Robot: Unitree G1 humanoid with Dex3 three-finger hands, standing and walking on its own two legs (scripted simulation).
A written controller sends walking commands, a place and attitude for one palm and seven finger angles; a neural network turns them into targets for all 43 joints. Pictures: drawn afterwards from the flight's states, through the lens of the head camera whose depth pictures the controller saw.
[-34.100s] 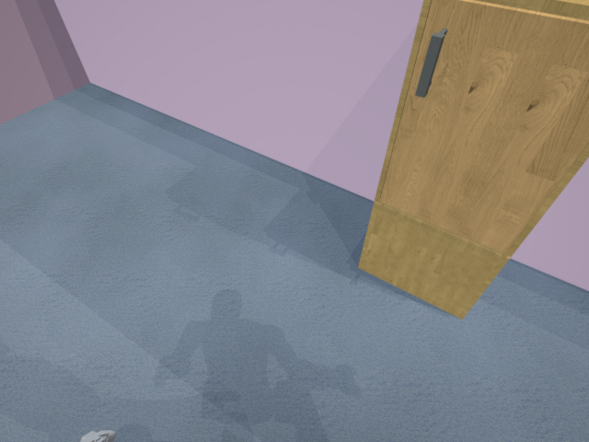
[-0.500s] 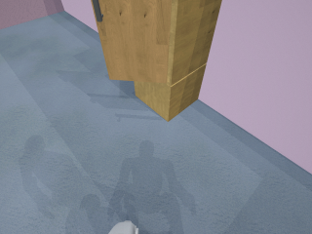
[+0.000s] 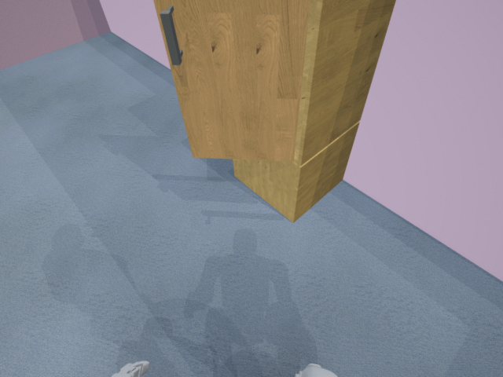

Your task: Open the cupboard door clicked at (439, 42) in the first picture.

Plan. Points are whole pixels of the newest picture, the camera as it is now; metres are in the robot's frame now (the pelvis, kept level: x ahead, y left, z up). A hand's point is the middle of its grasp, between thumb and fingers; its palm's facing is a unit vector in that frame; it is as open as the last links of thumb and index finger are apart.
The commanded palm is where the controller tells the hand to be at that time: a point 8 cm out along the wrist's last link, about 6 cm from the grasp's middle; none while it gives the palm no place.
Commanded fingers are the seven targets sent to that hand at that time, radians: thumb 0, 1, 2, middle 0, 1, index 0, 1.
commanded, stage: take the last steps up to it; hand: left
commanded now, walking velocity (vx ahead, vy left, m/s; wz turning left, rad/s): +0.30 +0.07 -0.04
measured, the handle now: (173, 35) +0.88 +0.25 +0.13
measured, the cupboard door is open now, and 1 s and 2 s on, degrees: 41 41 41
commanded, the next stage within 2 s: come to a stop and stand still in 0.48 s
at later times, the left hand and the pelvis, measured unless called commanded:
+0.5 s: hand out of the picture +0.14 +0.21 -0.17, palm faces +0.11 -0.98 -0.19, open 7.3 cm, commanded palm none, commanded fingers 0.00 0.90 0.90 -0.20 -0.30 -0.20 -0.30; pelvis +0.21 +0.04 +0.00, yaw +0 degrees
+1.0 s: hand (158, 245) +0.42 +0.25 -0.16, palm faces -0.02 -0.97 -0.25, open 7.3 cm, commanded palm none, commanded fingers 0.00 0.90 0.90 -0.20 -0.30 -0.20 -0.30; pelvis +0.30 +0.06 +0.00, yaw -2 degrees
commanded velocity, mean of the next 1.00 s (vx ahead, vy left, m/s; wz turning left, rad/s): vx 0.02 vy -0.01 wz -0.01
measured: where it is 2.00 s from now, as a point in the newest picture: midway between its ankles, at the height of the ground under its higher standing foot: (253, 364)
